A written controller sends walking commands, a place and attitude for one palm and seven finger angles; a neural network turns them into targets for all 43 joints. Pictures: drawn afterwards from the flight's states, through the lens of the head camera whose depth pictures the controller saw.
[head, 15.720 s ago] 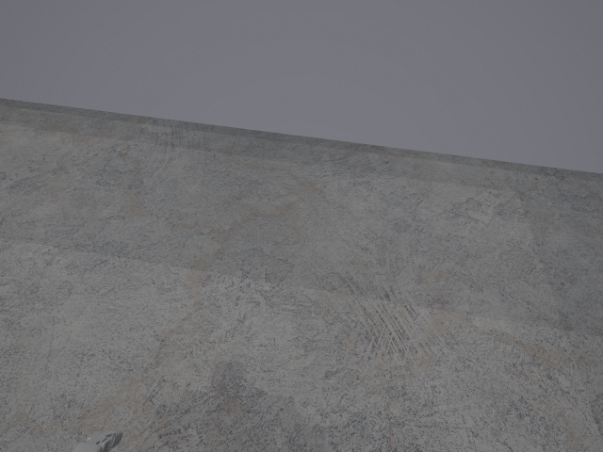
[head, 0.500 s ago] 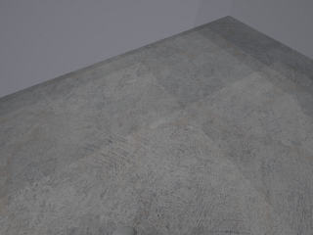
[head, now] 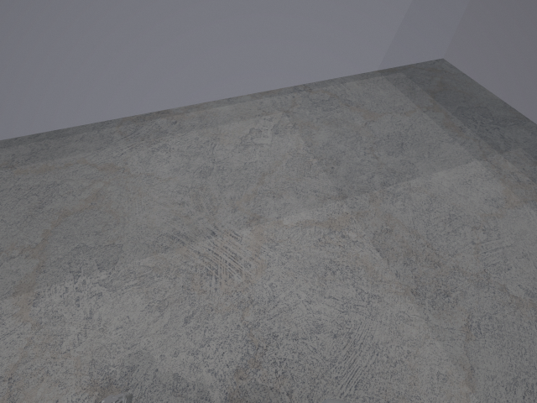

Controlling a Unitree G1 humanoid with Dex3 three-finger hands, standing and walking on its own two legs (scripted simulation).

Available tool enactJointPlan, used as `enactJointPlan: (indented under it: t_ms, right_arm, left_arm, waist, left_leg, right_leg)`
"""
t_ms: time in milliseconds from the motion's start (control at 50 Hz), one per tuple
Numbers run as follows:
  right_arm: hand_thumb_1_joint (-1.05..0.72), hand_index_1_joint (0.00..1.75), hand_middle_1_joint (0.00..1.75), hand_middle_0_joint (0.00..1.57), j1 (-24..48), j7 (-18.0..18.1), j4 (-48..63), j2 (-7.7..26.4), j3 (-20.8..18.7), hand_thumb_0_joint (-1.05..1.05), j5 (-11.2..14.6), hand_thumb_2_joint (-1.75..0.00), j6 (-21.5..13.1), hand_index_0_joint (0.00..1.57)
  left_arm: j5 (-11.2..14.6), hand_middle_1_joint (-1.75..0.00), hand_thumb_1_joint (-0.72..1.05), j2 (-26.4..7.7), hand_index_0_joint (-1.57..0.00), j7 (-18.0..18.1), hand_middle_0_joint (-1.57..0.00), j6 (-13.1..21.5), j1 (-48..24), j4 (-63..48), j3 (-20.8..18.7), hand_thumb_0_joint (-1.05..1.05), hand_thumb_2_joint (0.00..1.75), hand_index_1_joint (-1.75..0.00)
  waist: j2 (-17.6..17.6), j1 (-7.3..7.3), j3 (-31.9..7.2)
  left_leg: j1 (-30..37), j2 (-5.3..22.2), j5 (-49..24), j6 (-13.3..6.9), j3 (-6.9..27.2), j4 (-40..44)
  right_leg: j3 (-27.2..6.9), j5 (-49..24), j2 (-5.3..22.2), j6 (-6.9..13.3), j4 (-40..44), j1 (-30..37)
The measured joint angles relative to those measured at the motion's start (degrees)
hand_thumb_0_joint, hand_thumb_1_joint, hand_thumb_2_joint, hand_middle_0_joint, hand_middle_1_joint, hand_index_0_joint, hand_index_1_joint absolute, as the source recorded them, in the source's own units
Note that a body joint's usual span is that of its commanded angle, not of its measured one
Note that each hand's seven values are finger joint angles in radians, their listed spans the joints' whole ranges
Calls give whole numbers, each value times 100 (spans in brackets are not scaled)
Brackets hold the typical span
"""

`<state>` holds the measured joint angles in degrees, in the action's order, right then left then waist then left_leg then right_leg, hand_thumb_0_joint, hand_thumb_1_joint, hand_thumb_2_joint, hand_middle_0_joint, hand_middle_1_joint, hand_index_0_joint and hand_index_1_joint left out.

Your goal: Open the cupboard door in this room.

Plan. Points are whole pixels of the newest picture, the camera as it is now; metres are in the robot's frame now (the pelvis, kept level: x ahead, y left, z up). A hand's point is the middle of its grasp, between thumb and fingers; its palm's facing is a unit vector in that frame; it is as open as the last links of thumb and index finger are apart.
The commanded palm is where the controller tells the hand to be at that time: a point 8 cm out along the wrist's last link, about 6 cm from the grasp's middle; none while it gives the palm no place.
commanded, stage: turn or walk to find it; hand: left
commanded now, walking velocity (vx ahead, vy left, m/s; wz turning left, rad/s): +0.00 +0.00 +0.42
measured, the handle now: out of the picture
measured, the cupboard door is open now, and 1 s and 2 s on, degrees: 0 0 0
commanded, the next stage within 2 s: stand and wait in 1.26 s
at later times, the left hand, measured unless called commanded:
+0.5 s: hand out of the picture -0.03 +0.14 -0.15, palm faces +0.27 -0.93 -0.27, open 7.3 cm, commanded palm none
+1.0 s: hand out of the picture -0.10 +0.20 -0.16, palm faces +0.45 -0.86 -0.26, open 7.4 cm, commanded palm none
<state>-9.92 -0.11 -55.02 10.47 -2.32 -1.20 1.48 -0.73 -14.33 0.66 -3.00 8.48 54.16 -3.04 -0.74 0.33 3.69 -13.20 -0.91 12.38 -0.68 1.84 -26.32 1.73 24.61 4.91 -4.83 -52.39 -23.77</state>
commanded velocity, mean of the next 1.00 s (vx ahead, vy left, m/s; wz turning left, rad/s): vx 0.00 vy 0.00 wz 0.42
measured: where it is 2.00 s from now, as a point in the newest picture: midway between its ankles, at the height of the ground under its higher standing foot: outside the picture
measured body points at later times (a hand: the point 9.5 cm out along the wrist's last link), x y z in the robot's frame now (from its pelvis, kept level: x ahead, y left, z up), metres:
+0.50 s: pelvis -0.03 -0.06 +0.00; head +0.00 -0.08 +0.45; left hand -0.04 +0.19 -0.13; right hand +0.05 -0.30 -0.16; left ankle -0.11 +0.10 -0.67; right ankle +0.00 -0.13 -0.74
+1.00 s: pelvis -0.07 -0.03 +0.00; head -0.05 -0.01 +0.45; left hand -0.12 +0.24 -0.14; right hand +0.11 -0.21 -0.14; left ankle -0.11 +0.07 -0.74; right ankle -0.02 -0.16 -0.68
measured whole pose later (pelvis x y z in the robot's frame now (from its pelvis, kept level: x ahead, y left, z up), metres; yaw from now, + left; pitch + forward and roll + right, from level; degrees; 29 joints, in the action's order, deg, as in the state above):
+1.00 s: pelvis -0.07 -0.03 +0.00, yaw +25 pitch +0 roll +0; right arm -9.7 0.3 -55.1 10.3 -2.1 -1.1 1.1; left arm -0.8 -14.2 0.7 -3.2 10.0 55.5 -3.0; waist -0.9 -0.2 3.2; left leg -12.7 -1.5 12.6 -1.6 1.0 -25.4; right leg 1.8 24.5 4.7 -5.0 -54.6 -24.4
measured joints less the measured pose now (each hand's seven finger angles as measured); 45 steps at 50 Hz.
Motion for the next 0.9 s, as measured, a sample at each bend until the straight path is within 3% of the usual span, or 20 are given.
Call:
enactJointPlan:
  t_ms: [60, 100, 120, 160, 200, 260, 340, 440, 580, 620, 660, 680, 720, 800, 900]
  right_arm:
    - [-90, 30, 30, 20, -148, 1, -33, 65, -55, 1, -21, -90, 47, 20]
    - [-90, 30, 30, 20, -261, 3, -58, 122, -100, 1, -8, -90, 81, 20]
    - [-90, 30, 30, 20, -310, 0, -76, 179, -132, 1, 13, -90, 98, 20]
    - [-90, 30, 30, 20, -360, 16, -134, 274, -201, 1, 26, -90, 170, 20]
    - [-90, 30, 30, 20, -426, 5, -184, 327, -248, 1, 10, -90, 248, 20]
    - [-90, 30, 30, 20, -489, -43, -242, 389, -295, 1, -14, -90, 289, 19]
    - [-91, 30, 30, 20, -575, -70, -304, 414, -306, 1, -13, -90, 299, 19]
    - [-91, 30, 30, 19, -528, -64, -401, 389, -276, 1, -15, -90, 354, 19]
    - [-91, 30, 30, 19, -116, -36, -313, 310, -161, 1, 52, -90, 269, 19]
    - [-91, 30, 30, 19, 34, -27, -232, 280, -127, 1, 74, -90, 208, 19]
    - [-91, 30, 30, 19, 131, -34, -117, 270, -96, 1, 80, -90, 113, 19]
    - [-91, 30, 30, 19, 185, -34, -86, 229, -93, 1, 68, -90, 54, 19]
    - [-91, 30, 30, 19, 251, -34, -19, 119, -44, 1, 45, -90, 0, 19]
    - [-90, 30, 30, 20, 231, 36, 21, 20, 43, 0, 22, -90, -26, 20]
    - [-90, 30, 30, 20, 175, 53, 0, -7, 68, 0, 35, -90, -50, 20]
  left_arm:
    - [24, -30, 91, 90, -20, -3, -20, 48, -127, -103, 34, 1, 90, -30]
    - [36, -30, 91, 148, -20, -11, -20, 127, -153, -177, 65, 1, 90, -30]
    - [21, -30, 91, 208, -20, -5, -20, 186, -158, -193, 79, 1, 90, -30]
    - [-19, -30, 91, 335, -20, 2, -20, 256, -135, -226, 143, 0, 90, -30]
    - [-20, -30, 91, 423, -21, 14, -20, 267, -29, -248, 172, 0, 90, -30]
    - [-8, -30, 90, 503, -21, 30, -20, 225, 131, -199, 187, 0, 90, -30]
    - [1, -30, 90, 556, -21, 32, -21, 238, 305, -109, 204, 1, 90, -30]
    - [-27, -30, 91, 528, -21, 60, -21, 268, 491, -19, 164, 1, 90, -30]
    - [-97, -30, 91, 350, -21, 37, -21, 240, 632, 157, 102, 1, 90, -30]
    - [-99, -30, 91, 264, -21, 28, -21, 224, 662, 218, 73, 1, 90, -30]
    - [-72, -30, 91, 177, -21, 21, -21, 180, 718, 269, 38, 1, 90, -30]
    - [-44, -30, 91, 108, -21, 19, -21, 136, 730, 296, 11, 1, 90, -30]
    - [-33, -30, 91, -25, -21, 27, -20, -5, 716, 360, -25, 1, 90, -30]
    - [-47, -30, 91, -96, -20, -7, -20, -136, 596, 429, -60, 1, 90, -30]
    - [-28, -30, 91, -68, -20, -35, -20, -32, 386, 279, -38, 1, 90, -30]
  waist:
    - [109, 116, 7]
    - [176, 151, -13]
    - [278, 157, -8]
    - [433, 188, 51]
    - [421, 185, 30]
    - [397, 182, 7]
    - [370, 177, -26]
    - [277, 51, -39]
    - [68, -179, 73]
    - [3, -231, 94]
    - [-22, -227, 63]
    - [-111, -228, 61]
    - [-275, -274, 66]
    - [-222, -237, -44]
    - [-112, -201, -64]
  left_leg:
    - [-177, -32, -2, 98, 141, -144]
    - [-350, -73, 48, 193, 231, -345]
    - [-467, -56, 118, 234, 302, -538]
    - [-806, -104, 1022, 235, 354, -1440]
    - [-1178, -184, 1386, 223, 251, -2569]
    - [-1500, -71, 1064, 282, 107, -3750]
    - [-1540, 156, 649, 420, 103, -4204]
    - [-1270, 347, 747, 508, 56, -3843]
    - [-590, 385, 1399, 431, -359, -2137]
    - [-372, 344, 1305, 382, -489, -1581]
    - [-62, 319, 772, 312, -587, -784]
    - [-35, 243, 602, 66, -604, -661]
    - [-47, 149, 633, -81, -616, -747]
    - [85, 121, 444, -83, -441, -362]
    - [150, 22, 117, -128, -255, 66]
  right_leg:
    - [39, -29, -139, 51, 806, 321]
    - [106, -480, -220, 86, 1631, 675]
    - [180, -685, -270, 208, 1914, 790]
    - [335, -726, -279, 537, 1822, 785]
    - [439, -730, -171, 695, 1884, 853]
    - [578, -867, -82, 738, 2173, 1026]
    - [833, -994, -34, 772, 2425, 1156]
    - [1101, -1029, 27, 797, 2478, 1130]
    - [1412, -997, 259, 704, 2239, 932]
    - [1498, -959, 341, 639, 2085, 849]
    - [1605, -855, 423, 542, 1809, 730]
    - [1554, -752, 505, 469, 1569, 622]
    - [1053, 45, 442, 310, 798, 327]
    - [435, 97, 174, 158, -508, -134]
    - [95, -210, 81, 26, -825, -286]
